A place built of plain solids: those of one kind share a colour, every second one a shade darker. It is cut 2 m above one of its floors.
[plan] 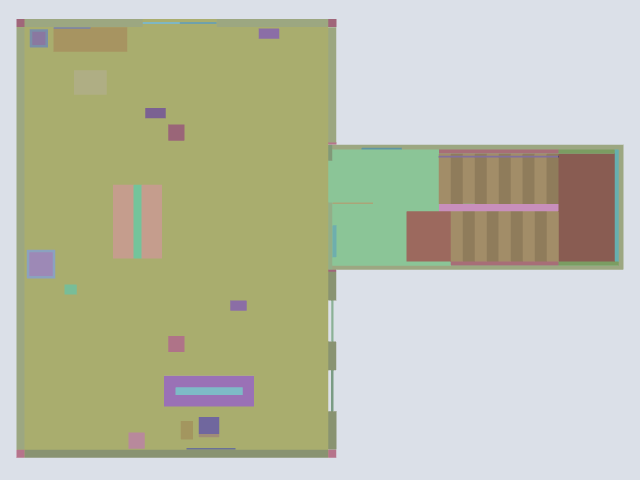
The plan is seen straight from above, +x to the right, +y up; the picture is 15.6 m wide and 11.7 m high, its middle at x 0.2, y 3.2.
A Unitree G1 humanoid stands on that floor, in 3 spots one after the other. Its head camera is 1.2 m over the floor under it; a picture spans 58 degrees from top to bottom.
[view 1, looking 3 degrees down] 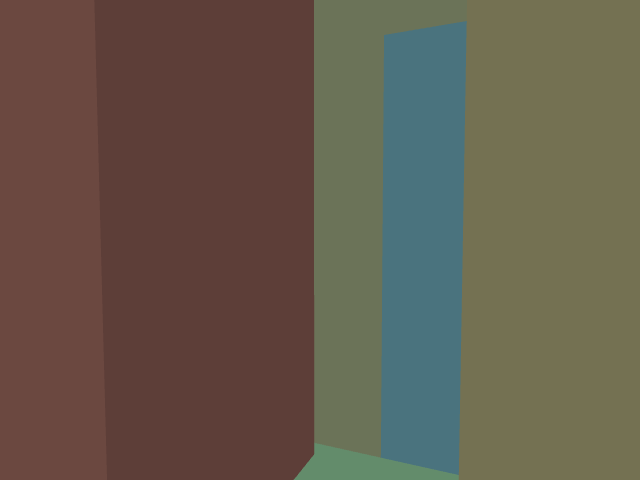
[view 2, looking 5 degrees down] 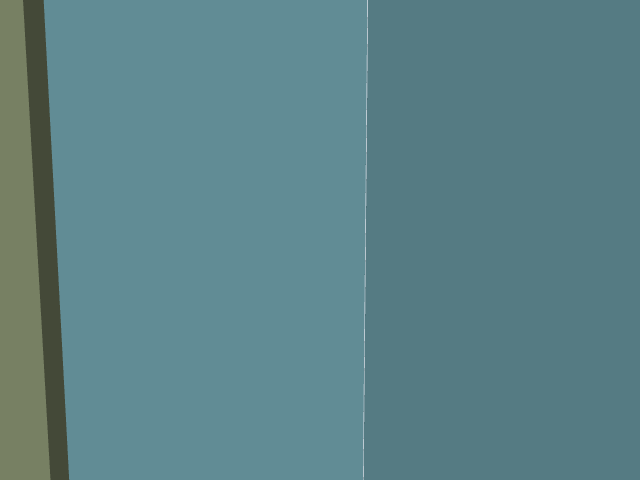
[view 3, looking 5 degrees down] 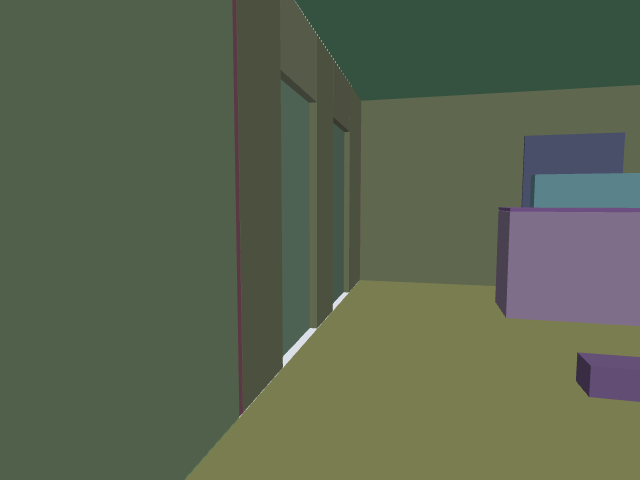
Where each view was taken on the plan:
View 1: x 1.45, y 4.62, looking -67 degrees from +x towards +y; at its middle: wall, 2.23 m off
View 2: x -3.22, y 7.29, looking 96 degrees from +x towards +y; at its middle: lobby_entrance_leaf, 1.19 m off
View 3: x -0.60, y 4.62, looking -76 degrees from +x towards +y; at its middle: wall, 4.16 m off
